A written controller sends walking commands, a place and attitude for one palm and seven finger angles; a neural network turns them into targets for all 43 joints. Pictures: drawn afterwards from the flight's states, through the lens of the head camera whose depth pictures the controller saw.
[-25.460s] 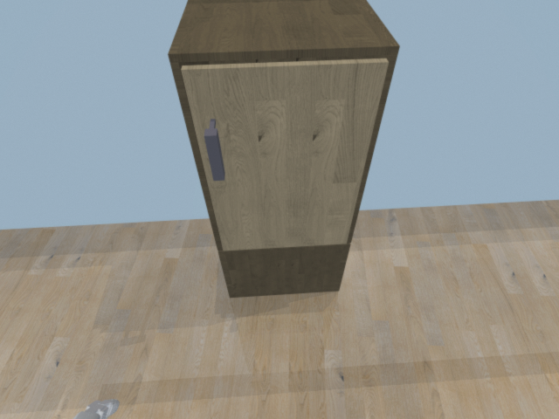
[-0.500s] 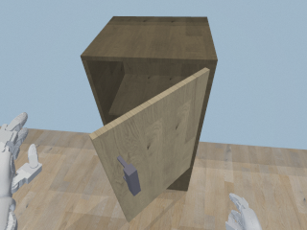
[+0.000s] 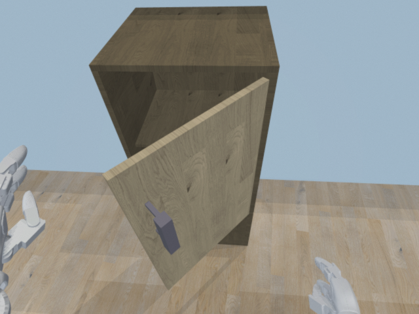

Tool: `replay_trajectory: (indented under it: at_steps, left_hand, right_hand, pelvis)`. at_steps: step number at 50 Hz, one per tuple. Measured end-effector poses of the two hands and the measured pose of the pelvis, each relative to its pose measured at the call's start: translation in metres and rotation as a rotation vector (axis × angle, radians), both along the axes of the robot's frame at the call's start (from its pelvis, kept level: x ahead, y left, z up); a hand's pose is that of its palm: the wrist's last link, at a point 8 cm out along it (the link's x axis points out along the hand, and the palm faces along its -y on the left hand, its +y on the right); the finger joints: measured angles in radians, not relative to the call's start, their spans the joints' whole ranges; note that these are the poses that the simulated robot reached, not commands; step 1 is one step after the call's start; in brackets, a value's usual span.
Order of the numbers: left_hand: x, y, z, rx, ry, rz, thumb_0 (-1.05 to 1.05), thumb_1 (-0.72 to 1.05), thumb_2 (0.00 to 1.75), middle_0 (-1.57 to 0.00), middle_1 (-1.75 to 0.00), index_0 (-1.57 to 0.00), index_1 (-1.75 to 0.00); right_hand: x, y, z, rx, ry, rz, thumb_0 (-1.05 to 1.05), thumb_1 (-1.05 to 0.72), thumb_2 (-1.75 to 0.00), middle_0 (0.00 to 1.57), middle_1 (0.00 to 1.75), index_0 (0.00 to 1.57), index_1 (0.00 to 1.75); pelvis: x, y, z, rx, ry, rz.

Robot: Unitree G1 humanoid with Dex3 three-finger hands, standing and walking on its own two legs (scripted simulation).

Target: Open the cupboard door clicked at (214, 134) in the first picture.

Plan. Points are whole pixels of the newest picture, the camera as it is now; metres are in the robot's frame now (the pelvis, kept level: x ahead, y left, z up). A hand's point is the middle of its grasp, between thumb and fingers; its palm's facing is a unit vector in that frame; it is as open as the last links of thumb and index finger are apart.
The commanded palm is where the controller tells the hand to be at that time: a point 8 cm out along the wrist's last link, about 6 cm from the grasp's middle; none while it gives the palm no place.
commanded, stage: step back with the hand held close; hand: left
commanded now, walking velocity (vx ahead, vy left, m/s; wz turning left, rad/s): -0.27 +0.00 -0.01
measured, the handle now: (161, 227) +0.28 +0.13 +0.00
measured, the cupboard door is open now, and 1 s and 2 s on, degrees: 48 48 48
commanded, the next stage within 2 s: stop stepping back and stand still in 1.02 s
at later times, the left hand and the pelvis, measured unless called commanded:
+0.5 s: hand out of the picture +0.13 +0.31 +0.15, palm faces +0.41 -0.75 -0.52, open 7.4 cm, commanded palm +0.06 +0.34 +0.17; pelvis -0.07 +0.04 -0.01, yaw +1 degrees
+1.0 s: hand out of the picture +0.05 +0.32 +0.17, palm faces +0.40 -0.80 -0.45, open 7.4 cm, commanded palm -0.01 +0.35 +0.17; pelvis -0.16 +0.06 +0.00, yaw -2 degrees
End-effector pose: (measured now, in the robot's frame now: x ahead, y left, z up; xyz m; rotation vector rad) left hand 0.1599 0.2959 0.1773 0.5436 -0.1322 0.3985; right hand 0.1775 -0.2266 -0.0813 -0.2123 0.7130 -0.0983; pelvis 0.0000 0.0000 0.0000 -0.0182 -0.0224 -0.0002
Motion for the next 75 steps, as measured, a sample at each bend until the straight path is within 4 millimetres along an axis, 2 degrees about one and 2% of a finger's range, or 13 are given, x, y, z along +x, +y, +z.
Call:
replay_trajectory:
  at_steps: [9, 15, 22, 32, 37, 43, 47, 53, 59, 62, 68, 72, 75]
  left_hand:
    - [-0.013, 0.008, -0.005, 0.036, 0.065, -0.073, 0.01, 0.89, 0.90, -0.22, -0.30, -0.22, -0.30]
    - [-0.031, 0.026, 0.002, 0.061, -0.003, -0.067, 0.01, 0.89, 0.90, -0.22, -0.30, -0.22, -0.30]
    - [-0.060, 0.040, -0.003, 0.077, -0.042, -0.059, 0.01, 0.89, 0.90, -0.22, -0.30, -0.22, -0.30]
    - [-0.105, 0.047, -0.005, 0.088, -0.092, -0.001, 0.01, 0.89, 0.90, -0.21, -0.30, -0.22, -0.30]
    - [-0.117, 0.046, -0.011, 0.031, -0.136, -0.047, 0.01, 0.89, 0.90, -0.21, -0.30, -0.22, -0.30]
    - [-0.128, 0.067, -0.007, 0.073, -0.127, -0.060, 0.01, 0.89, 0.90, -0.22, -0.30, -0.22, -0.30]
    - [-0.144, 0.071, 0.007, 0.079, -0.141, -0.060, 0.02, 0.89, 0.90, -0.22, -0.30, -0.22, -0.30]
    - [-0.163, 0.051, 0.007, 0.007, -0.144, -0.120, 0.01, 0.89, 0.90, -0.21, -0.30, -0.21, -0.30]
    - [-0.192, 0.025, -0.002, 0.055, -0.114, -0.201, 0.01, 0.89, 0.90, -0.21, -0.30, -0.21, -0.30]
    - [-0.210, 0.016, 0.001, 0.053, -0.093, -0.244, 0.01, 0.89, 0.90, -0.22, -0.30, -0.22, -0.30]
    - [-0.228, 0.031, 0.004, 0.060, -0.169, -0.193, 0.01, 0.88, 0.90, -0.22, -0.30, -0.22, -0.30]
    - [-0.226, 0.045, -0.009, 0.002, -0.167, -0.117, 0.01, 0.89, 0.90, -0.22, -0.30, -0.22, -0.30]
    - [-0.234, 0.040, -0.008, 0.002, -0.137, -0.117, 0.01, 0.89, 0.90, -0.21, -0.30, -0.21, -0.30]
  right_hand:
    - [-0.031, -0.005, 0.000, -0.039, 0.038, -0.099, 0.01, -0.90, -0.90, 0.20, 0.30, 0.20, 0.30]
    - [-0.051, 0.008, 0.006, -0.056, 0.023, -0.103, 0.02, -0.90, -0.90, 0.20, 0.30, 0.20, 0.30]
    - [-0.073, 0.027, 0.008, -0.062, -0.007, -0.067, 0.01, -0.90, -0.90, 0.20, 0.30, 0.20, 0.30]
    - [-0.094, 0.043, -0.004, -0.048, 0.015, 0.017, 0.01, -0.90, -0.90, 0.20, 0.30, 0.20, 0.30]
    - [-0.110, 0.044, -0.002, -0.083, 0.032, 0.009, 0.01, -0.90, -0.90, 0.20, 0.30, 0.20, 0.30]
    - [-0.132, 0.055, 0.008, -0.113, 0.015, -0.004, 0.02, -0.90, -0.90, 0.20, 0.30, 0.20, 0.30]
    - [-0.152, 0.065, 0.017, -0.080, 0.005, 0.001, 0.01, -0.90, -0.90, 0.20, 0.30, 0.20, 0.30]
    - [-0.185, 0.068, 0.021, -0.055, -0.005, 0.004, 0.01, -0.90, -0.90, 0.20, 0.30, 0.20, 0.30]
    - [-0.226, 0.048, 0.005, -0.030, -0.029, -0.024, 0.01, -0.90, -0.90, 0.20, 0.30, 0.20, 0.30]
    - [-0.259, 0.035, 0.000, -0.044, 0.024, -0.068, 0.01, -0.90, -0.90, 0.20, 0.30, 0.20, 0.30]
    - [-0.314, 0.010, -0.002, -0.113, 0.058, -0.173, 0.01, -0.90, -0.90, 0.20, 0.30, 0.20, 0.30]
    - [-0.336, 0.006, -0.005, -0.124, 0.054, -0.203, 0.02, -0.90, -0.90, 0.20, 0.30, 0.20, 0.30]
    - [-0.348, 0.012, -0.001, -0.096, 0.029, -0.186, 0.02, -0.90, -0.90, 0.20, 0.30, 0.20, 0.30]
  pelvis:
    - [-0.018, 0.017, -0.002, 0.007, 0.021, -0.018]
    - [-0.038, 0.029, -0.005, 0.004, 0.016, -0.019]
    - [-0.062, 0.041, -0.010, 0.001, 0.007, -0.009]
    - [-0.093, 0.039, -0.017, -0.013, 0.007, 0.035]
    - [-0.105, 0.047, -0.020, -0.025, 0.015, 0.038]
    - [-0.132, 0.057, -0.015, -0.029, 0.020, 0.030]
    - [-0.148, 0.058, -0.005, -0.057, 0.048, 0.000]
    - [-0.180, 0.053, 0.000, -0.065, 0.086, -0.039]
    - [-0.227, 0.038, -0.017, 0.001, 0.099, -0.092]
    - [-0.238, 0.039, -0.015, -0.014, 0.065, -0.102]
    - [-0.237, 0.044, -0.019, -0.004, 0.033, -0.092]
    - [-0.256, 0.047, -0.019, 0.024, 0.005, -0.083]
    - [-0.272, 0.043, -0.014, 0.031, -0.008, -0.082]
